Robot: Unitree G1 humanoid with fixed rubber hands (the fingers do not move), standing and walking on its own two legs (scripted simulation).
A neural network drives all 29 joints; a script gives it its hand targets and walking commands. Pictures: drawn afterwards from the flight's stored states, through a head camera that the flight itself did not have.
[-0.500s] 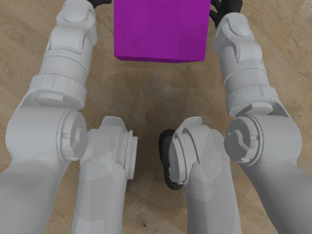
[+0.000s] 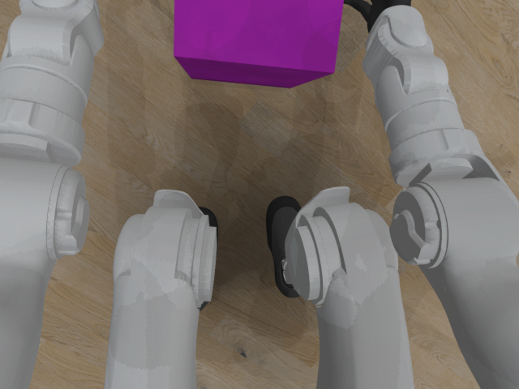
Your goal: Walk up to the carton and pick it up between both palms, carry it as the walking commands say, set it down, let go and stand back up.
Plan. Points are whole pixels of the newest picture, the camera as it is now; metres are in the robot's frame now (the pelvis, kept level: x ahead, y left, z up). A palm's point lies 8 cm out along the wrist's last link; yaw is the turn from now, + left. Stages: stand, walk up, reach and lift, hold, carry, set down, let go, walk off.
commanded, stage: set down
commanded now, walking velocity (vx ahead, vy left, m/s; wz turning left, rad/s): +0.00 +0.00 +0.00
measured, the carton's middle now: out of the picture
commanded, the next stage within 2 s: let go in 1.32 s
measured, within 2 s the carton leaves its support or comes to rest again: neither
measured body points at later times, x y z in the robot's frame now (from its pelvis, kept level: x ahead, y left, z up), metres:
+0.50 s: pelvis -0.01 +0.00 +0.09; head +0.36 +0.02 +0.33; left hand +0.58 +0.18 -0.05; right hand +0.56 -0.15 -0.05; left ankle +0.10 +0.09 -0.33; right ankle +0.12 -0.10 -0.33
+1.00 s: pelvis -0.01 +0.01 +0.21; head +0.35 +0.02 +0.47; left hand +0.58 +0.19 +0.09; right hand +0.56 -0.15 +0.09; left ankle +0.10 +0.09 -0.33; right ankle +0.12 -0.10 -0.33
